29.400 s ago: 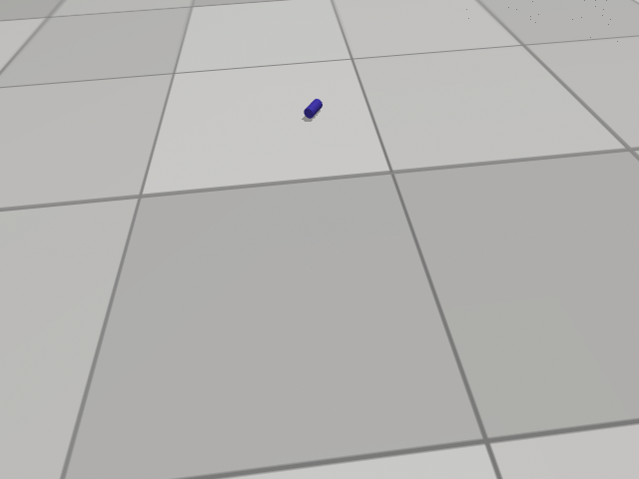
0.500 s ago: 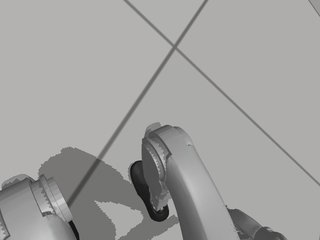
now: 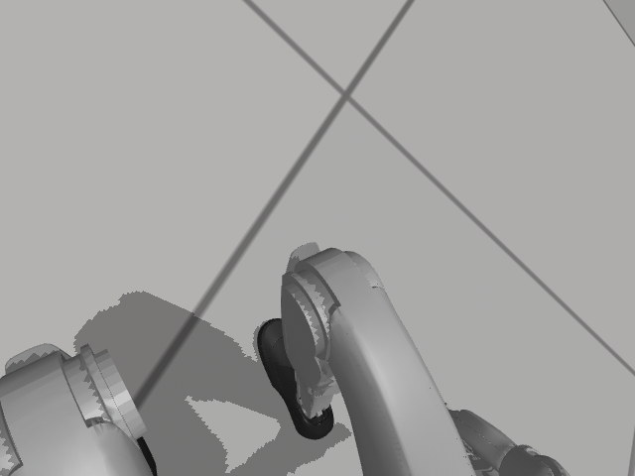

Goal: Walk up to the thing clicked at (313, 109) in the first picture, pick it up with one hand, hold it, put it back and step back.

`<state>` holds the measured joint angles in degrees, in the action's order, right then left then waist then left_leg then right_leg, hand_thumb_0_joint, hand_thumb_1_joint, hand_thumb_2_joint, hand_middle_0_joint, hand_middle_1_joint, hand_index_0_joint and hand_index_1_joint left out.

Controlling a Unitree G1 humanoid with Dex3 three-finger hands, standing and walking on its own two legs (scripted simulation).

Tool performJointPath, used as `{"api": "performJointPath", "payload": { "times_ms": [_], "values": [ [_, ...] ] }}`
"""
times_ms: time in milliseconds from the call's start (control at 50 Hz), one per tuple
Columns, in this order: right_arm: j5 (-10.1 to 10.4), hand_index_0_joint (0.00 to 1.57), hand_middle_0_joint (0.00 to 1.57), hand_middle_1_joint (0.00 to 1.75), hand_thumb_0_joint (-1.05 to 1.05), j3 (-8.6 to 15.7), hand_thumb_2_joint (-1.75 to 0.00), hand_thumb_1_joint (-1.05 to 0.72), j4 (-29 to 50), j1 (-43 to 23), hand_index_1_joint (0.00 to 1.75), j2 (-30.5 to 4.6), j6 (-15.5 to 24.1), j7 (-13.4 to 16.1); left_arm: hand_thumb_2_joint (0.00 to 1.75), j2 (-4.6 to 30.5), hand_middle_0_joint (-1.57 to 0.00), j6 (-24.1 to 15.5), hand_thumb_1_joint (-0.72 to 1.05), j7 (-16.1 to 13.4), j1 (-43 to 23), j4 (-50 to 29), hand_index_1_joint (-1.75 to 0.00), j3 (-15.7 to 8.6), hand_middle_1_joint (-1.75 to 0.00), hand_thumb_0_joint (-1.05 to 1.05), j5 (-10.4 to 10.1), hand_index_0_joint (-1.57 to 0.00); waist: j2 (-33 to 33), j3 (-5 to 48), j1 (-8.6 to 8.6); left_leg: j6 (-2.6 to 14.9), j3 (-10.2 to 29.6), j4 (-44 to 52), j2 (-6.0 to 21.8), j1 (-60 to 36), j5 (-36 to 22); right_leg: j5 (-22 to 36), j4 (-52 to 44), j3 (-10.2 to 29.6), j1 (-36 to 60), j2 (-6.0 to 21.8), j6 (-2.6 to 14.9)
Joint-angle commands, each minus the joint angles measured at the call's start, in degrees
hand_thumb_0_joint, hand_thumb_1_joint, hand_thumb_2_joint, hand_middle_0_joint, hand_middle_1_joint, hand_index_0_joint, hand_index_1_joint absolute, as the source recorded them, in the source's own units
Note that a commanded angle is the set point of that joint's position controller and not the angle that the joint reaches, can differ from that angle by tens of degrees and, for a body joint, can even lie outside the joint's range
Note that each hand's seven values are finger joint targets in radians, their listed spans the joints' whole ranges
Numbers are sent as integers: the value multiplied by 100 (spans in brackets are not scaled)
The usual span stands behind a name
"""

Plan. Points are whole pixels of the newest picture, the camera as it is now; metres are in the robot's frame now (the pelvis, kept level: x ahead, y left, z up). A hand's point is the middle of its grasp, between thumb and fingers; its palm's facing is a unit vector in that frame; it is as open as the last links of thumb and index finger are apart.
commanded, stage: close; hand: left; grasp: from above
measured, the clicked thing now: out of the picture +0.45 +0.32 -0.27
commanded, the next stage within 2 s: settle in 0.38 s
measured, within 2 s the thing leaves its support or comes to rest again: leaves its support in 0.80 s
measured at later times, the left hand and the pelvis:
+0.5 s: hand out of the picture +0.44 +0.31 -0.25, palm faces -0.46 -0.15 -0.88, open 8.7 cm; pelvis +0.00 +0.00 +0.00, yaw +0 degrees
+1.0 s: hand out of the picture +0.44 +0.32 -0.20, palm faces -0.41 -0.11 -0.91, open 8.6 cm; pelvis +0.01 +0.00 +0.01, yaw +2 degrees
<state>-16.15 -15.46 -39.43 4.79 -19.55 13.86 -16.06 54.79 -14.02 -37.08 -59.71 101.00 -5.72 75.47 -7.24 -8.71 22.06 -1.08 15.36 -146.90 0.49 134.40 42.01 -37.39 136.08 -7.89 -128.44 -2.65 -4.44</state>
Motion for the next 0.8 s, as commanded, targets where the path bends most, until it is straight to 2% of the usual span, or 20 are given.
{"api": "performJointPath", "payload": {
  "times_ms": [0,60,80,120,180,240,260,320,360,440,500,520,600,640,660,680,700,720,760,780],
  "values": [
    [52,20,20,30,0,522,-90,-90,-44,1045,30,-1858,5,60,35,1188,-83,23,46,-90,-1260,-432,-40,-37,-43,0,-69,-85,2782,3429,236,138,-681,1566,110,-2608,-1156,1311,-1040,-733,1956,-189,518],
    [77,20,20,30,0,549,-90,-90,7,1088,30,-1879,-10,69,38,1234,-87,10,49,-53,-1184,-516,-38,-43,-40,0,-79,-89,2793,3498,209,141,-695,1612,109,-2650,-1190,1325,-1099,-696,2063,-209,521],
    [90,20,20,30,0,523,-90,-90,-29,1048,30,-1843,-21,78,37,1384,-88,-29,51,-79,-1328,-753,-39,-155,-41,0,-110,-90,2867,3711,94,116,-638,1644,121,-2730,-1268,1354,-1052,-735,2061,-197,531],
    [49,20,20,30,0,510,-90,-90,-6,1086,30,-1826,-46,72,36,1236,-91,-18,55,-53,-1196,-497,-37,-83,-39,0,-80,-93,2823,3590,206,125,-657,1607,118,-2680,-1278,1370,-1044,-746,2016,-205,528],
    [64,20,20,30,0,537,-90,-89,-18,1070,30,-1858,-79,104,38,1357,-96,-33,62,-70,-1245,-682,-37,-136,-39,0,-105,-98,2955,3768,132,118,-691,1625,120,-2762,-1331,1426,-1071,-708,2117,-223,533],
    [50,20,20,30,0,536,-90,-90,7,1092,30,-1844,-99,116,41,1212,-100,0,65,-46,-1039,-393,-37,-64,-38,0,-68,-101,2767,3475,209,141,-719,1605,115,-2576,-1207,1334,-1095,-693,2054,-235,534],
    [56,20,20,30,0,556,-90,-89,-12,1120,30,-1860,-117,128,40,1331,-101,-45,67,-72,-1199,-722,-36,-164,-37,0,-89,-102,2926,3746,118,118,-687,1657,114,-2727,-1329,1396,-1085,-718,2101,-235,541],
    [57,20,20,30,0,504,-90,-89,9,1034,30,-1837,-121,128,41,1232,-103,-32,70,-49,-1042,-378,-37,-67,-38,0,-75,-104,2733,3415,197,124,-659,1629,125,-2563,-1171,1282,-1058,-731,1970,-226,536],
    [34,20,20,30,0,532,-90,-90,32,1118,30,-1890,-122,130,39,1295,-106,-58,74,-46,-1270,-600,-34,-80,-36,0,-51,-108,2884,3566,210,133,-687,1608,113,-2665,-1260,1361,-1072,-721,2022,-220,527],
    [19,20,20,30,0,478,-90,-90,84,1085,30,-1843,-122,137,39,1295,-111,-26,81,-30,-1100,-424,-35,-61,-36,0,-54,-113,2669,3442,219,164,-709,1572,109,-2528,-1153,1287,-1121,-696,2040,-226,507],
    [42,20,20,30,0,535,-90,-91,51,1123,30,-1893,-154,173,42,1540,-112,-56,74,-52,-1217,-793,-34,-250,-36,0,-43,-113,3003,3938,51,110,-670,1629,108,-2858,-1455,1468,-1043,-726,2126,-216,548],
    [48,20,20,30,0,526,-90,-91,58,1094,30,-1867,-150,170,42,1413,-113,-17,74,-18,-1153,-582,-34,-156,-35,0,-23,-114,2941,3764,123,112,-680,1574,119,-2791,-1410,1455,-996,-722,2035,-209,550],
    [60,20,20,30,0,630,-90,-91,30,1122,30,-1907,-189,188,43,1445,-116,8,78,45,-1250,-831,-34,-233,-35,0,-79,-117,3179,3786,66,87,-704,1644,105,-2774,-1352,1380,-998,-724,1947,-196,584],
    [75,20,20,30,0,661,-90,-91,29,1145,30,-1903,-226,206,45,1689,-118,3,79,58,-1246,-1196,-34,-445,-34,0,-53,-118,3287,4024,-51,67,-710,1658,98,-2902,-1457,1423,-1004,-712,2017,-189,606],
    [71,20,20,30,0,722,-90,-91,26,1172,30,-1867,-255,219,45,1665,-119,16,82,59,-1156,-1325,-34,-491,-34,0,-52,-120,3400,4332,-128,74,-770,1631,97,-3026,-1552,1531,-1003,-636,2195,-209,607],
    [73,20,20,30,0,742,-90,-91,50,1131,30,-1830,-248,201,44,1449,-121,32,84,99,-1163,-1334,-33,-371,-33,0,-55,-121,3342,4213,-64,88,-795,1571,95,-2915,-1537,1535,-1007,-640,2080,-199,604],
    [93,20,20,30,0,800,-90,-91,3,1185,30,-1835,-258,200,43,1509,-122,31,86,107,-1126,-1514,-32,-471,-32,0,-75,-122,3360,4280,-123,90,-817,1609,92,-2961,-1585,1582,-1031,-634,2116,-201,599],
    [111,20,20,30,0,813,-90,-91,67,1155,30,-1808,-254,181,44,1293,-123,39,86,144,-1138,-1668,-31,-378,-31,0,-110,-123,3400,4229,-102,69,-816,1641,57,-2954,-1597,1558,-1006,-662,2013,-174,625],
    [132,20,20,30,0,950,-90,-91,-40,1222,30,-1823,-263,178,44,1378,-124,50,88,219,-1134,-1929,-32,-481,-32,0,-110,-124,3467,4336,-135,73,-854,1598,72,-3035,-1635,1583,-1041,-634,1956,-174,625],
    [177,20,20,30,0,984,-90,-91,-26,1298,30,-1782,-282,167,44,1432,-124,37,88,247,-1187,-2373,-31,-525,-31,0,-138,-125,3632,4736,-248,61,-859,1672,74,-3251,-1797,1708,-1033,-572,2166,-169,629]
  ]
}}
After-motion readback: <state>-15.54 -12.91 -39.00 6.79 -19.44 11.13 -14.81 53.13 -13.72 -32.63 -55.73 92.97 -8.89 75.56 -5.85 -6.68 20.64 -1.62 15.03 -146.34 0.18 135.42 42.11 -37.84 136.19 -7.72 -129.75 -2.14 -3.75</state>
